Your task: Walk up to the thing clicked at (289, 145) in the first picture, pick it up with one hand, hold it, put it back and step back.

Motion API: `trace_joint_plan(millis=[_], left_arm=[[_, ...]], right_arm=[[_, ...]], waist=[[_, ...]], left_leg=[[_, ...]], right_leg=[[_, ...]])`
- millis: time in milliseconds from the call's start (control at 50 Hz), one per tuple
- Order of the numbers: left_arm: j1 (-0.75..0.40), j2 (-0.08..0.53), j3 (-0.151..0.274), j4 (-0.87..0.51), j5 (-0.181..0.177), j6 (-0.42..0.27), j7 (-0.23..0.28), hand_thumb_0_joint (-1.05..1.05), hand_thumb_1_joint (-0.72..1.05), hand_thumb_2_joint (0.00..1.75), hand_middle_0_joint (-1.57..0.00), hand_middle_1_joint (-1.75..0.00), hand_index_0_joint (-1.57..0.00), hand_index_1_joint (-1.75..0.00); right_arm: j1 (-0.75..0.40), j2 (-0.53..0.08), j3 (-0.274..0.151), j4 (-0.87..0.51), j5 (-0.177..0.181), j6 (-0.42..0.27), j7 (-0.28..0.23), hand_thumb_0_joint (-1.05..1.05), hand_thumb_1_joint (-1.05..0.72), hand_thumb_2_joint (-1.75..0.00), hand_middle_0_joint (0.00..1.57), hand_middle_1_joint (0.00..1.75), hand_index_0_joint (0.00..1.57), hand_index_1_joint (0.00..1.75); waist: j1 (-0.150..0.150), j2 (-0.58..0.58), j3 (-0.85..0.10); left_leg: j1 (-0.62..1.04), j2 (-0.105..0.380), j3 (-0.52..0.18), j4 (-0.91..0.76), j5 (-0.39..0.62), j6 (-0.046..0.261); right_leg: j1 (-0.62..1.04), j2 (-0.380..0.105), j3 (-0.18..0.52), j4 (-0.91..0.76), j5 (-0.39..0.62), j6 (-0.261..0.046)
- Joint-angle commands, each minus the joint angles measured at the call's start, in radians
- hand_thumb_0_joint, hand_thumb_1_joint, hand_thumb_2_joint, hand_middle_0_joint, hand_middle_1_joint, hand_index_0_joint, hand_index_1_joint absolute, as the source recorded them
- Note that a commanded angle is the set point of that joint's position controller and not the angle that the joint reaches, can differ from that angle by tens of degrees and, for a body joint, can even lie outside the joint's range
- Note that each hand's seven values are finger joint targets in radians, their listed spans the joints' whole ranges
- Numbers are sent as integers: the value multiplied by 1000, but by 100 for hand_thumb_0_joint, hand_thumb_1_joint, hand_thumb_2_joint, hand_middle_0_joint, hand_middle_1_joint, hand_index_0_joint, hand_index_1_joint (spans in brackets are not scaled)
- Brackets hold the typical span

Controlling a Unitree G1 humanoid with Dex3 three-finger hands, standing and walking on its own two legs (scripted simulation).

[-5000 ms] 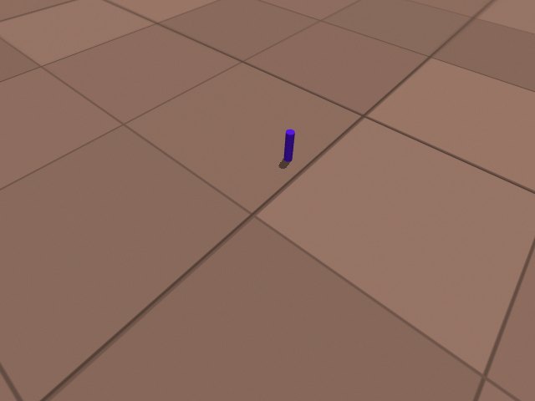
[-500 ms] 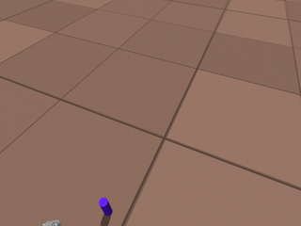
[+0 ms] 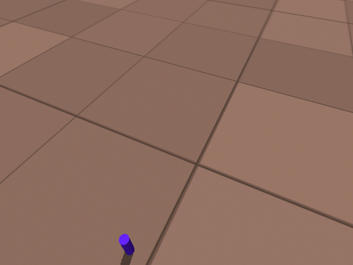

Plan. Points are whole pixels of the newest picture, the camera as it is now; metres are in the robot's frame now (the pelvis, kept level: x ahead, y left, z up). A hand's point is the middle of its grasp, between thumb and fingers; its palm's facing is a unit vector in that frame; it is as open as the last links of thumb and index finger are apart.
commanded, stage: walk up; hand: left
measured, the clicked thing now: (127, 245) +0.34 +0.24 -0.69
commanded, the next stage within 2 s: stand in 0.54 s
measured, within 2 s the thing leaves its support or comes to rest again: neither
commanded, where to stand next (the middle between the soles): +0.05 -0.01 m, yaw +1 degrees
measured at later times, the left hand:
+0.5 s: hand out of the picture +0.09 +0.25 -0.16, palm faces +0.00 -0.95 -0.32, open 7.4 cm
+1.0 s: hand out of the picture +0.09 +0.26 -0.15, palm faces +0.00 -0.94 -0.35, open 7.4 cm
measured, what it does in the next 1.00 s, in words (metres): stands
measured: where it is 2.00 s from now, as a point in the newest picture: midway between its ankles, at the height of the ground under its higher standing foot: outside the picture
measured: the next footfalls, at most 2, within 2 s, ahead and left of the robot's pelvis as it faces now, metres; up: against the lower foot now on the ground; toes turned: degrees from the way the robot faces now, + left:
none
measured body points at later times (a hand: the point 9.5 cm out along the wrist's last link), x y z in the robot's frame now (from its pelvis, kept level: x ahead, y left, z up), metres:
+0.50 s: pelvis +0.01 +0.00 +0.00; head +0.02 +0.00 +0.45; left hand +0.09 +0.30 -0.13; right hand +0.09 -0.30 -0.13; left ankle +0.01 +0.13 -0.75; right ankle +0.01 -0.13 -0.75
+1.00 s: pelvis +0.01 +0.00 +0.00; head +0.02 +0.00 +0.45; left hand +0.09 +0.31 -0.13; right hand +0.10 -0.29 -0.13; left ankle +0.01 +0.13 -0.75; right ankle +0.01 -0.13 -0.75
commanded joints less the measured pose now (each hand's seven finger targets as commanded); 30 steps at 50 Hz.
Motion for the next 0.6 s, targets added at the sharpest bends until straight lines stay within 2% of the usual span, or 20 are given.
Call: trace_joint_plan(millis=[0,100,380,500,520,580], left_arm=[[-64,212,35,-59,3,-24,14,0,90,90,-20,-30,-20,-30],[-52,209,36,-57,1,-23,14,0,90,90,-20,-30,-20,-30],[-45,206,40,-69,2,-21,18,0,90,90,-20,-30,-20,-30],[-49,205,39,-71,4,-19,19,0,90,90,-20,-30,-20,-30],[-43,219,37,-76,10,-22,23,0,90,90,-20,-30,-20,-30],[-39,218,37,-78,9,-24,23,0,90,90,-20,-30,-20,-30]], right_arm=[[-39,-218,-38,-53,6,-20,-10,0,-90,-90,20,30,20,30],[-54,-214,-35,-54,5,-20,-9,0,-90,-90,20,30,20,30],[-42,-209,-39,-55,5,-19,-12,0,-90,-90,20,30,20,30],[-44,-205,-39,-62,4,-16,-13,0,-90,-90,20,30,20,30],[-48,-212,-39,-64,1,-12,-15,0,-90,-90,20,30,20,30],[-52,-210,-39,-66,0,-13,-14,0,-90,-90,20,30,20,30]], waist=[[-12,-40,-69],[-4,-17,-58],[-6,-5,-98],[-9,-15,-65],[-8,-10,-71],[-7,-4,-88]], left_leg=[[23,111,-93,-66,72,36],[10,106,-98,-79,59,33],[32,107,-92,-68,150,30],[20,104,-95,-72,144,29],[19,112,-98,-73,141,26],[39,116,-102,-74,177,23]], right_leg=[[2,-109,91,-81,65,-28],[4,-106,88,-81,65,-22],[47,-108,77,-68,132,-23],[35,-104,72,-75,131,-17],[41,-118,76,-78,126,-20],[50,-119,76,-68,151,-24]])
